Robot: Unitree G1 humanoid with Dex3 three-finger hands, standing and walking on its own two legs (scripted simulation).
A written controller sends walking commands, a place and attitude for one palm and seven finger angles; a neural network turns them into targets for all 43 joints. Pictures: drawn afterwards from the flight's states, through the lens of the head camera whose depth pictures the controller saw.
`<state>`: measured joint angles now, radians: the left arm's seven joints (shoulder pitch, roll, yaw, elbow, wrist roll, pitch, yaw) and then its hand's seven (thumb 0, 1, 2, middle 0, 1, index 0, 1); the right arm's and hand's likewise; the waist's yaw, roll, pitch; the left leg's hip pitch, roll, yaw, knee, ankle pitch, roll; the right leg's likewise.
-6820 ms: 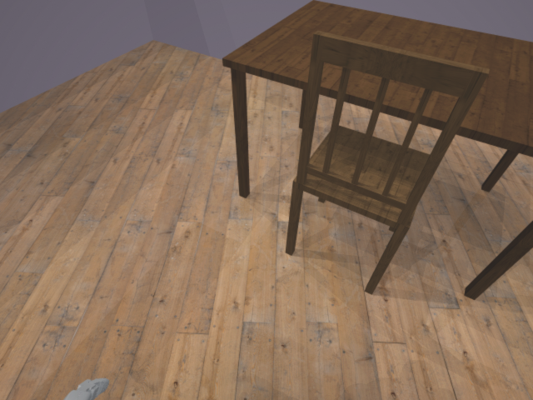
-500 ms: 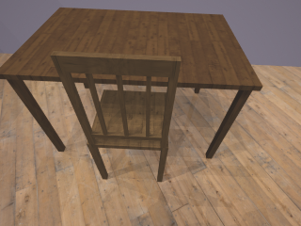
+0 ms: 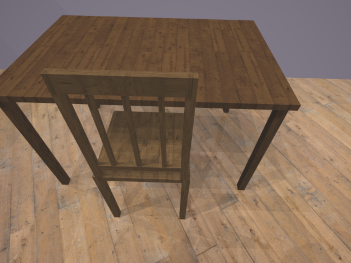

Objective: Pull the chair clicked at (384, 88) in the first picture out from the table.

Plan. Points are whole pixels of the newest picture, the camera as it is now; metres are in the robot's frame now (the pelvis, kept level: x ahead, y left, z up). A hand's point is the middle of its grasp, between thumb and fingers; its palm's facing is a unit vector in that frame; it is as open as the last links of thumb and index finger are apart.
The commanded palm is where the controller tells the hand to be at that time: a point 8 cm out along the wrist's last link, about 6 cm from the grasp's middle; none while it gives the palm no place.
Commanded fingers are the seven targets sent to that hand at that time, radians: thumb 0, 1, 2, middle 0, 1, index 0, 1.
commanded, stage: shuffle to correct the standing spot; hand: left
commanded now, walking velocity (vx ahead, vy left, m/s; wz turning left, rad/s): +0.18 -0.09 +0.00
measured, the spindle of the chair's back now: (133, 135) +0.50 +0.17 -0.05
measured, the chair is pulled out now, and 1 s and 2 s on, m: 0.00 0.00 0.00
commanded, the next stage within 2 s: come to a stop and stand still in 0.14 s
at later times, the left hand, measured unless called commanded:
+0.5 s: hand out of the picture +0.06 +0.14 -0.18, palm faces +0.08 -0.98 -0.16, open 7.4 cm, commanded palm none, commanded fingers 0.00 0.90 0.90 -0.20 -0.30 -0.20 -0.30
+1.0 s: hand out of the picture +0.10 +0.15 -0.16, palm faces +0.05 -0.97 -0.22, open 7.3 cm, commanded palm none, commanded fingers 0.00 0.90 0.90 -0.20 -0.30 -0.20 -0.30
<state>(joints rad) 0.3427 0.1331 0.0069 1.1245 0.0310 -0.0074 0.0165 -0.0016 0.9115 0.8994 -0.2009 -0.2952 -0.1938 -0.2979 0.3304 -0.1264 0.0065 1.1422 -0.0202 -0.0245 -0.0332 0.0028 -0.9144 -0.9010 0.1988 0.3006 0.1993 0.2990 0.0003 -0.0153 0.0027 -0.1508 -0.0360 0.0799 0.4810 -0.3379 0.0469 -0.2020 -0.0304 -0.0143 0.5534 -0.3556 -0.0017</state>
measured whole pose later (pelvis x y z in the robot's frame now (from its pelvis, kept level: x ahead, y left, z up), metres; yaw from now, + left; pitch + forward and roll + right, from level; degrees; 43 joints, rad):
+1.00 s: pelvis +0.05 -0.04 +0.00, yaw +1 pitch -1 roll +1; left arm 0.22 0.17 0.03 1.01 0.02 0.02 0.03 0.00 0.92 0.90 -0.20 -0.30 -0.20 -0.30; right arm 0.30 -0.16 -0.01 1.07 -0.02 0.02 -0.02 0.00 -0.92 -0.90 0.20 0.30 0.20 0.30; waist 0.00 -0.02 0.03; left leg -0.20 0.00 0.10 0.47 -0.24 0.01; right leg -0.28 -0.03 -0.02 0.53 -0.23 -0.01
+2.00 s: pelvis +0.06 -0.01 +0.00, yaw +1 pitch -2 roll +0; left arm 0.28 0.18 -0.01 1.04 0.02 0.00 0.05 0.00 0.91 0.90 -0.20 -0.30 -0.20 -0.30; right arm 0.23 -0.17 -0.01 1.08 -0.01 -0.01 -0.01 0.00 -0.92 -0.90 0.20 0.30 0.20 0.30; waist 0.00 -0.01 0.04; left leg -0.17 -0.03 0.11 0.46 -0.26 0.06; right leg -0.23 -0.06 -0.01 0.48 -0.22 0.04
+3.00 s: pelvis +0.04 -0.05 -0.10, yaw +5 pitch +16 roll -2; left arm 0.33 0.26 0.19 0.01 -0.30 -0.35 -0.46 0.00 0.24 0.62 -0.13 -0.19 -0.13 -0.19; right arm 0.14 -0.18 0.04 0.59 0.03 -0.26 -0.04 0.01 -0.91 -0.90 0.20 0.30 0.20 0.30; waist 0.02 0.04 -0.12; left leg -0.99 0.04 -0.03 1.26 -0.56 -0.01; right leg -0.97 -0.03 -0.13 1.20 -0.52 -0.04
